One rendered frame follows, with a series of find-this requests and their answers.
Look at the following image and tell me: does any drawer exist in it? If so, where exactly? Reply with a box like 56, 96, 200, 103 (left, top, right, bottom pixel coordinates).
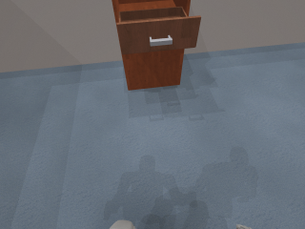
116, 6, 201, 54

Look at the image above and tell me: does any cabinet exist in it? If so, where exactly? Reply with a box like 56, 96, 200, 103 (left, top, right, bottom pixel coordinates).
112, 0, 191, 91

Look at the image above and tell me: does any left robot thigh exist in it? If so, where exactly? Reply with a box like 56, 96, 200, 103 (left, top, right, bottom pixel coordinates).
110, 219, 136, 229

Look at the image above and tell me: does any handle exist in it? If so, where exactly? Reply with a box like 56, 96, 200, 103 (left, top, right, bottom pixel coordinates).
150, 35, 173, 47

